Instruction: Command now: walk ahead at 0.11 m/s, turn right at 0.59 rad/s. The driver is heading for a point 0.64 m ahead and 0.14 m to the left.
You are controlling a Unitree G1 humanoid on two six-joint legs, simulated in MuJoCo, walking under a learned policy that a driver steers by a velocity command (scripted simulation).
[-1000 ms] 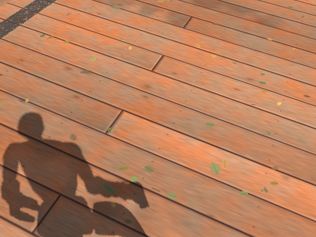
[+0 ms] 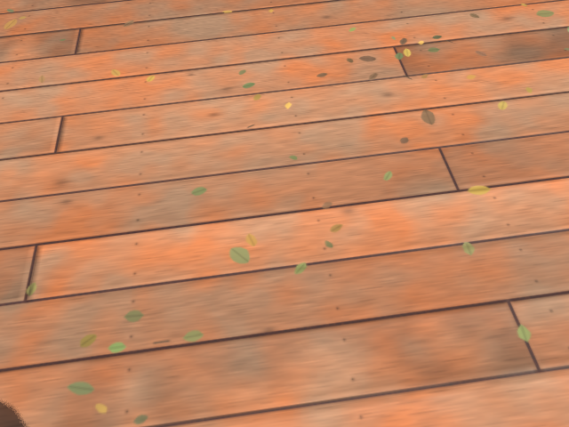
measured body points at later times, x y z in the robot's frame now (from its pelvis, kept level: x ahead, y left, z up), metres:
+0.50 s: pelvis +0.16 +0.02 +0.00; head +0.18 +0.03 +0.45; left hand +0.15 +0.29 -0.14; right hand +0.33 -0.24 -0.10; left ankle +0.26 +0.11 -0.72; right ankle -0.01 -0.09 -0.73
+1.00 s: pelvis +0.42 +0.07 +0.00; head +0.46 +0.09 +0.45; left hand +0.57 +0.35 -0.09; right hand +0.48 -0.21 -0.12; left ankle +0.28 +0.11 -0.73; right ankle +0.60 +0.02 -0.71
